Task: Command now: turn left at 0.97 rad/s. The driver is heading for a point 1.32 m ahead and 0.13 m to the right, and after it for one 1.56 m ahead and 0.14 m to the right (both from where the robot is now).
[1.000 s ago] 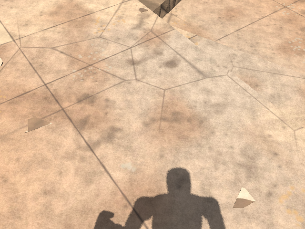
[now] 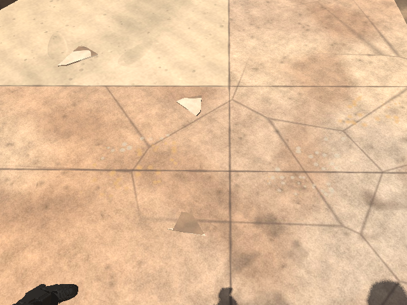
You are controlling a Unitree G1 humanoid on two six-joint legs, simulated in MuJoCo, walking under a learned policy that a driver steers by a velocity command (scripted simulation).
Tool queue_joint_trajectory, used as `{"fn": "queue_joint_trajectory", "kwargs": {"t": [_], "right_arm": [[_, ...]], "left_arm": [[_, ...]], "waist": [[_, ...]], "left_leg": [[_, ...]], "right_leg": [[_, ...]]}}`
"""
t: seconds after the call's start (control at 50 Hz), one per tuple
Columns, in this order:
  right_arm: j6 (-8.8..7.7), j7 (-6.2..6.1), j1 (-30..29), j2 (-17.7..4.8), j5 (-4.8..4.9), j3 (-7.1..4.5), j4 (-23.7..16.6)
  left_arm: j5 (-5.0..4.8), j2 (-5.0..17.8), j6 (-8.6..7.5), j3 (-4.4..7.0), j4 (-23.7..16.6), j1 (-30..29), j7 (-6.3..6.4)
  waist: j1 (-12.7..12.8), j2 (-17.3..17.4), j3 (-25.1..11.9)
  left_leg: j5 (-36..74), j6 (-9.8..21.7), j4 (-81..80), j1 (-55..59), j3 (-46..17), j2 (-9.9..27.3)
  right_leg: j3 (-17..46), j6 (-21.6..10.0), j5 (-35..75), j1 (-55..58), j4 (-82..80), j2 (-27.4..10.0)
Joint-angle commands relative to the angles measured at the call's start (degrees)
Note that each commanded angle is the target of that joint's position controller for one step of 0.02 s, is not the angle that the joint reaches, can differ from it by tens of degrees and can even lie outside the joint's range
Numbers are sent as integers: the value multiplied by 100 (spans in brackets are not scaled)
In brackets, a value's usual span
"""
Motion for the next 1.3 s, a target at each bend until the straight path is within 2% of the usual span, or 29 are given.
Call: {"fn": "queue_joint_trajectory", "kwargs": {"t": [0.02, 0.06, 0.12, 0.24, 0.32, 0.36, 0.38, 0.4, 0.42, 0.44, 0.46, 0.5, 0.52, 0.58, 0.64, 0.74, 0.82, 0.86, 0.88, 0.9, 0.92, 0.94, 0.96, 0.98, 1.0, 1.04, 1.12, 1.2, 1.3], "right_arm": [[31, -20, 465, -666, -18, -220, -263], [-7, -40, 225, -504, 32, -148, -403], [-59, -38, -69, -379, 3, -96, -548], [-57, 69, -191, -155, -77, -11, -590], [4, 130, -211, -96, -113, 1, -596], [-5, 130, 292, -97, -157, -26, -360], [-33, 85, 536, -369, -179, -79, -237], [-70, -10, 489, -787, -276, -70, -360], [-190, 7, 236, -309, -453, 79, -392], [-285, 69, 48, -155, -494, 122, -299], [-351, 74, -214, -219, -446, 85, -158], [-385, 3, -566, -397, -349, 30, -104], [-376, -53, -648, -328, -368, 54, -112], [-331, -173, -789, -10, -383, 130, -64], [-303, -235, -753, -56, -391, 76, 64], [-311, -123, -833, -339, -295, -95, 191], [-359, 26, -934, -484, -119, -208, 275], [-336, 77, -928, -425, -9, -228, 402], [-334, 124, -615, -265, -29, -210, 559], [-368, 111, -861, 50, -295, -114, 246], [-412, 54, -1332, 43, -366, -73, -43], [-415, 34, -1541, -216, -266, -137, -17], [-455, -2, -1615, -140, -188, -117, -44], [-475, -63, -1481, -185, -232, -136, 58], [-477, -100, -1347, -321, -286, -183, 103], [-484, -59, -1077, -238, -295, -166, 245], [-479, -46, -1108, -37, -227, -74, 314], [-503, -3, -1223, -89, -197, -76, 328], [-647, 84, -1144, -228, -155, -128, 337]], "left_arm": [[23, 591, 79, 74, -516, -330, 133], [79, 605, 141, 64, -481, -154, 160], [92, 718, 178, 116, -389, 150, 146], [30, 956, 171, 259, -280, 71, -18], [-209, 1089, 113, 309, -109, 275, -169], [-382, 920, 81, 213, 35, 285, -207], [-279, 521, 38, 54, 182, 643, -257], [150, 13, -19, -204, -1, 819, -383], [30, 351, 27, -65, 143, 702, -340], [-202, 736, 105, 42, 191, 509, -296], [-282, 753, 168, 86, 226, 581, -247], [-233, 977, 311, 209, 372, 838, -115], [-254, 1031, 346, 252, 382, 970, -79], [-286, 808, 433, 240, 251, 998, -6], [-215, 527, 461, 144, -34, 825, -77], [-174, 424, 500, 95, -458, 779, -275], [-216, 505, 635, 176, -684, 840, -357], [-228, 557, 661, 266, -670, 1144, -338], [-197, 888, 621, 420, -562, 1600, -230], [-176, 1835, 554, 672, -623, 1962, -99], [56, 1930, 362, 608, -807, 1800, -180], [15, 1647, 202, 536, -800, 1664, -257], [-92, 1507, 119, 486, -739, 1489, -221], [-210, 1350, 123, 440, -775, 1140, -167], [-269, 1203, 166, 376, -862, 779, -102], [-190, 1168, 219, 342, -985, 592, -17], [-216, 1316, 272, 394, -972, 743, 50], [-201, 1350, 341, 413, -1059, 612, 56], [-217, 1335, 393, 412, -1155, 468, 3]], "waist": [[-17, -910, -297], [141, -1049, -305], [362, -1053, -502], [329, -1076, -673], [250, -1104, -774], [-88, -925, -854], [-46, -244, -1090], [200, 1576, -1468], [-72, 1044, -1770], [-118, 648, -1329], [3, 705, -979], [98, 778, -593], [163, 728, -552], [153, 526, -446], [65, 381, -445], [73, 341, -537], [187, 413, -650], [437, 242, -743], [591, -415, -873], [605, -2236, -848], [660, -2116, -1523], [752, -1243, -1483], [574, -1018, -1104], [358, -645, -873], [167, -676, -790], [34, -759, -962], [120, -819, -974], [186, -1132, -847], [232, -1419, -951]], "left_leg": [[355, -265, 1517, -835, 660, 647], [609, -370, 1253, -1115, 977, 956], [690, -532, 726, -1317, 1130, 1375], [829, -336, -667, -446, 1468, 1642], [494, 26, -1994, 514, 1627, 1328], [1611, 413, -3725, 1704, 1617, 1073], [3079, 577, -4113, 2901, 1078, 1412], [5911, 1212, -3648, 4052, -648, 3112], [5257, 2065, -3808, 2996, -499, 3501], [4484, 1971, -3954, 2559, 109, 3030], [3872, 1705, -4025, 2354, 535, 2718], [3924, 1574, -4164, 1973, 965, 2618], [3932, 1582, -4231, 1903, 1120, 2633], [3251, 1569, -4384, 2148, 1382, 2754], [2973, 1597, -4409, 2413, 1545, 2887], [3518, 1676, -4280, 2388, 1882, 3163], [3929, 1351, -3824, 2494, 2171, 3282], [3706, 913, -3075, 2219, 2561, 3064], [3232, 524, -2025, 1672, 2866, 2589], [-46, -96, 7, -436, 3103, 1713], [-1571, -284, 1220, -1299, 1679, 1008], [-1317, -187, 1471, -1549, 1140, 1118], [-765, -22, 1267, -1661, 992, 1158], [-227, 34, 918, -1696, 888, 1259], [163, 42, 625, -1476, 846, 1269], [612, -35, 409, -1007, 886, 1051], [897, -220, -760, -736, 788, 748], [982, -221, -1581, -350, 652, 577], [829, -60, -2520, 218, 518, 492]], "right_leg": [[805, -996, 892, 491, -794, -1552], [411, -1088, 1011, 776, -876, -1495], [210, -1268, 1299, 1378, -887, -1766], [-548, -1237, 1343, 1252, -884, -2064], [-575, -1146, 2003, 1161, -465, -2213], [-722, -783, 1934, 746, 182, -2009], [-1093, -310, 948, -44, 799, -1629], [-1372, 297, -2644, -1490, 2201, -1009], [-616, 506, -2981, -1362, 2854, -986], [-411, 515, -2766, -1243, 3212, -946], [-359, 506, -2436, -1427, 3347, -854], [-281, 607, -1855, -1518, 3999, -690], [-318, 662, -1691, -1548, 4334, -601], [-362, 800, -1309, -1960, 4325, -734], [-456, 838, -1107, -1981, 3562, -948], [-792, 566, -1293, -1441, 2605, -1042], [-1044, 207, -1314, -934, 1836, -921], [-1194, -82, -570, -130, 831, -659], [-805, -390, 681, 771, 191, -551], [1459, -1181, 3877, 2043, 18, -1928], [3006, -2293, 3542, 2057, -298, -2642], [2534, -2199, 2740, 2052, -503, -2534], [2152, -1861, 2131, 1847, -542, -2207], [1864, -1554, 1851, 1643, -508, -1949], [1644, -1385, 1886, 1346, -503, -1773], [1453, -1303, 2234, 1088, -473, -1528], [1643, -1226, 1669, 964, -399, -1276], [2121, -1093, 804, 589, -317, -1100], [2815, -991, 1319, 686, 37, -987]]}}
Keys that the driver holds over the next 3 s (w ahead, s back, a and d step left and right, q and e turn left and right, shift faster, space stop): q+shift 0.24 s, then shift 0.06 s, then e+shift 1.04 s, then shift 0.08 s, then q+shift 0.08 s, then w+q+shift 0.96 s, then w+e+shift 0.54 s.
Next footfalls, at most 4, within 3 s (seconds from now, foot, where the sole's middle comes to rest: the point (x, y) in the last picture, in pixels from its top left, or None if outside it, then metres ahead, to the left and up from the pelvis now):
0.38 left None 0.01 0.15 -0.77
0.88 right None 0.07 -0.09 -0.77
1.38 left None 0.19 0.09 -0.77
1.68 right None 0.03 -0.10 -0.77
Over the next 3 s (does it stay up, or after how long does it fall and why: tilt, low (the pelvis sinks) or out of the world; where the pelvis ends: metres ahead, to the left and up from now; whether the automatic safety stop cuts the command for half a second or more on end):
stays up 1.14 0.10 -0.02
